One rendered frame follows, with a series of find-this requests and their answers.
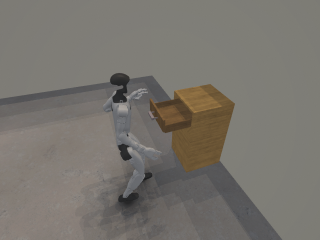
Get robot right upper arm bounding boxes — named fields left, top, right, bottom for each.
left=116, top=104, right=129, bottom=139

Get handle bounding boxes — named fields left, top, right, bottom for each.
left=148, top=111, right=158, bottom=121

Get right robot hand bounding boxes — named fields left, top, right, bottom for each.
left=143, top=147, right=162, bottom=161

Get right robot shin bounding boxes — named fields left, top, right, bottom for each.
left=123, top=173, right=145, bottom=198

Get humanoid robot torso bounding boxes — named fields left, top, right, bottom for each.
left=111, top=96, right=132, bottom=151

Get robot right forearm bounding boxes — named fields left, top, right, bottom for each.
left=118, top=133, right=146, bottom=154

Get robot left upper arm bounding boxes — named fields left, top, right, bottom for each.
left=103, top=91, right=116, bottom=113

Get cabinet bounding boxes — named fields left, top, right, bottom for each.
left=171, top=84, right=235, bottom=173

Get drawer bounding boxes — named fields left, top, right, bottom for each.
left=149, top=98, right=193, bottom=133

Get left robot hand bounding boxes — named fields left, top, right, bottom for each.
left=129, top=88, right=148, bottom=101

